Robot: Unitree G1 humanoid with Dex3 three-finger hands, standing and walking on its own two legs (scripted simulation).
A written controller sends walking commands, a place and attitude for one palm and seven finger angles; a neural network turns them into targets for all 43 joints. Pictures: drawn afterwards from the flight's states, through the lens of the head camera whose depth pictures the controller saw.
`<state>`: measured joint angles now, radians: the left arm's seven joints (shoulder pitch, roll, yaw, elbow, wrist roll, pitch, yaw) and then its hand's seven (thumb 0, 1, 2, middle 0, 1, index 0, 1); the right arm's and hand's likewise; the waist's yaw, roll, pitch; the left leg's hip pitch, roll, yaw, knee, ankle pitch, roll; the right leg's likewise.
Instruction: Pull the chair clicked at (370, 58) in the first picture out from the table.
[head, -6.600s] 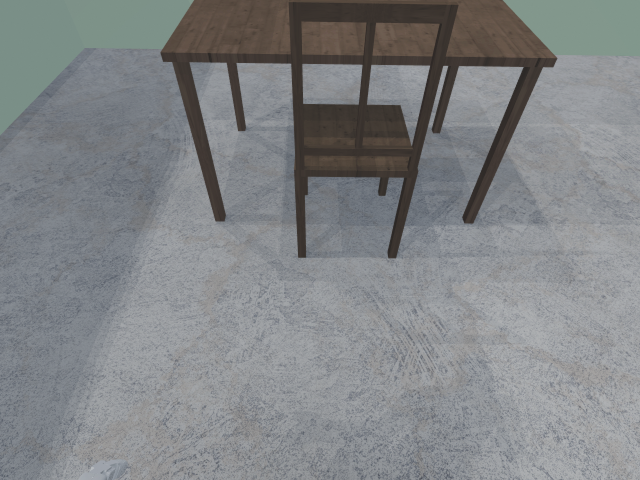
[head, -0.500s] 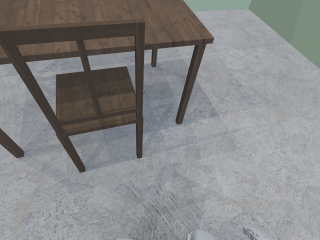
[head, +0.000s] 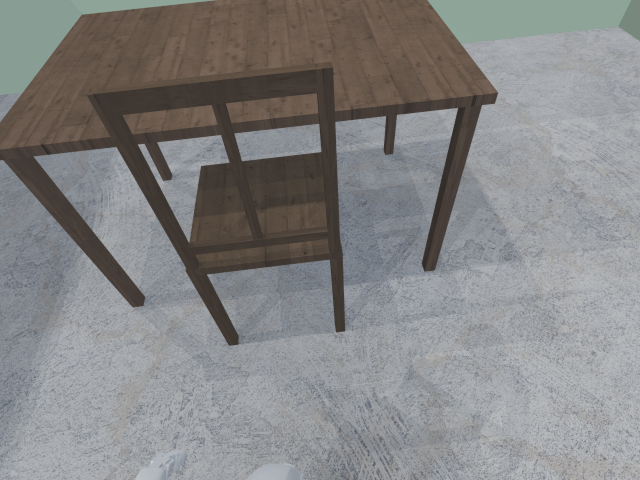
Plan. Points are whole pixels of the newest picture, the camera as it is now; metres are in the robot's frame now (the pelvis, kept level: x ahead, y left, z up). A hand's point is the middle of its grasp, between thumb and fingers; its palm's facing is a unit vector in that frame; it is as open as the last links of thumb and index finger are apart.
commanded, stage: turn to face it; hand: left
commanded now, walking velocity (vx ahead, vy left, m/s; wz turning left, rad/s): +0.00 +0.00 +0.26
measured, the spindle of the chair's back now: (241, 180) +0.67 +0.18 -0.05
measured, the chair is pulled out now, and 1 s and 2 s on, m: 0.00 0.00 0.00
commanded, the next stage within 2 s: take the last steps up to it in 0.04 s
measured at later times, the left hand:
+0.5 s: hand out of the picture -0.01 +0.24 -0.18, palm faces +0.14 -0.97 -0.17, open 7.4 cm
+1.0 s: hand (227, 416) +0.24 +0.17 -0.17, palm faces +0.09 -0.97 -0.21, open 7.3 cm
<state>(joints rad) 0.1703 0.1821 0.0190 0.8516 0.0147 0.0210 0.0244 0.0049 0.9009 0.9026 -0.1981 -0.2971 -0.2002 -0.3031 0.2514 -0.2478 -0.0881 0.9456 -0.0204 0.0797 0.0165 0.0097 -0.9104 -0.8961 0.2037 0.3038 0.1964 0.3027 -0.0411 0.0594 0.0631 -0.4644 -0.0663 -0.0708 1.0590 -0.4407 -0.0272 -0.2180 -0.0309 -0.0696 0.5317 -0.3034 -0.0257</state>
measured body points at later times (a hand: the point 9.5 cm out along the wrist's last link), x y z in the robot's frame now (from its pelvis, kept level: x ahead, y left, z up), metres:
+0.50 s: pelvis +0.04 +0.04 +0.01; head +0.04 +0.07 +0.46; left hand -0.02 +0.29 -0.16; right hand +0.10 -0.19 -0.13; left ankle -0.03 +0.14 -0.74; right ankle +0.05 -0.09 -0.67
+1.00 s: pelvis +0.20 -0.01 +0.00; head +0.21 -0.02 +0.45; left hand +0.24 +0.22 -0.15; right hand +0.22 -0.24 -0.16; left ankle +0.18 +0.10 -0.68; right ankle +0.23 -0.10 -0.74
